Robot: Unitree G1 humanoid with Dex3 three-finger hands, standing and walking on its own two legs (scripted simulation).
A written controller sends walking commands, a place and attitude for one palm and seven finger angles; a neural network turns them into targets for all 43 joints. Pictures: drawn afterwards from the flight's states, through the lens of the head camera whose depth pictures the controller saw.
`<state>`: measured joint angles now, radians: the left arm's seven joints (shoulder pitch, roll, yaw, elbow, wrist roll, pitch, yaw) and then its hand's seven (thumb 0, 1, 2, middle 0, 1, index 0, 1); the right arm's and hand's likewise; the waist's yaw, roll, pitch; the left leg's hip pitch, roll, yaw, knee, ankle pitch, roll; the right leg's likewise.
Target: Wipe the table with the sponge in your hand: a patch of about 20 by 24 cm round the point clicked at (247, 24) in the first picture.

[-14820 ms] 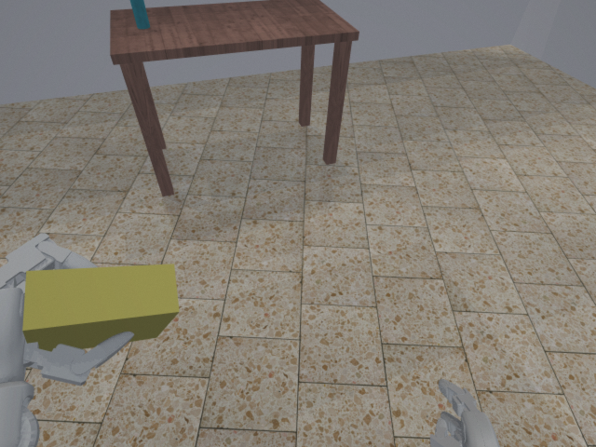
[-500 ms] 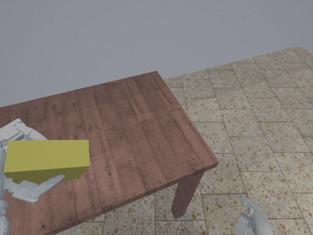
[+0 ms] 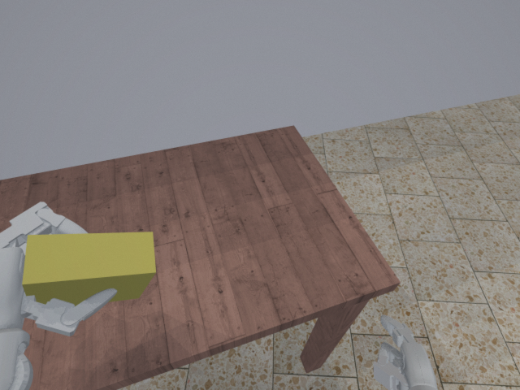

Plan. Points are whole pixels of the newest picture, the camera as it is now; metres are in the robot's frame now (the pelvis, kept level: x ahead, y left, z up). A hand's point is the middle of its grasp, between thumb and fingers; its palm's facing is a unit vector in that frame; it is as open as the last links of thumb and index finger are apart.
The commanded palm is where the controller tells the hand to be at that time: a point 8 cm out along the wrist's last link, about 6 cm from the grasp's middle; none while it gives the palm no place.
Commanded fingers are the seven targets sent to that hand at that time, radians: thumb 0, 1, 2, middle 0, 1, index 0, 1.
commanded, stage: come to a stop and stand still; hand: left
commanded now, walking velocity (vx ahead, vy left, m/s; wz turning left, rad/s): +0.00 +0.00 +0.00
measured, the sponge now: (110, 270) +0.22 +0.21 +0.12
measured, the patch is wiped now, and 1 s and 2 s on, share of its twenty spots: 0.00 0.00 0.00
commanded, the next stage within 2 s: look again from close up in 0.48 s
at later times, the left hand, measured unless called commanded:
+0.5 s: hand (27, 262) +0.21 +0.29 +0.15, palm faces +0.34 -0.84 -0.42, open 9.5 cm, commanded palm +0.15 +0.33 +0.17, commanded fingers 0.00 0.10 1.30 -1.20 -1.60 -1.20 -1.60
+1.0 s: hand (72, 270) +0.22 +0.25 +0.13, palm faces +0.29 -0.82 -0.50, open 9.5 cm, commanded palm +0.16 +0.28 +0.17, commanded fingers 0.00 0.10 1.30 -1.20 -1.60 -1.20 -1.60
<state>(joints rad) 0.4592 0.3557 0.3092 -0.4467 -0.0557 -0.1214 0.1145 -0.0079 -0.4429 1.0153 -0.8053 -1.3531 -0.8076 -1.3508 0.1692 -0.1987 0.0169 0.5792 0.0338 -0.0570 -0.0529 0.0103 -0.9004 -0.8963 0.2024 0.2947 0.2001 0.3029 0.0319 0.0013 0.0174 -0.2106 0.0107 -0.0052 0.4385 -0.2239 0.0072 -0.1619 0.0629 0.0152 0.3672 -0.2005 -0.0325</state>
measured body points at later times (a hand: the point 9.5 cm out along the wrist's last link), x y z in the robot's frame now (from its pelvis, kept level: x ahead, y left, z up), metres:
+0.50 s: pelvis -0.01 +0.05 +0.00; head +0.02 +0.06 +0.45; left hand +0.19 +0.33 +0.17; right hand +0.16 -0.17 -0.09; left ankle +0.01 +0.11 -0.74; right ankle +0.00 -0.10 -0.74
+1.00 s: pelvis +0.01 -0.01 +0.00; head +0.06 +0.01 +0.44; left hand +0.20 +0.30 +0.15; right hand +0.18 -0.25 -0.09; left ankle +0.01 +0.11 -0.74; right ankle +0.00 -0.10 -0.74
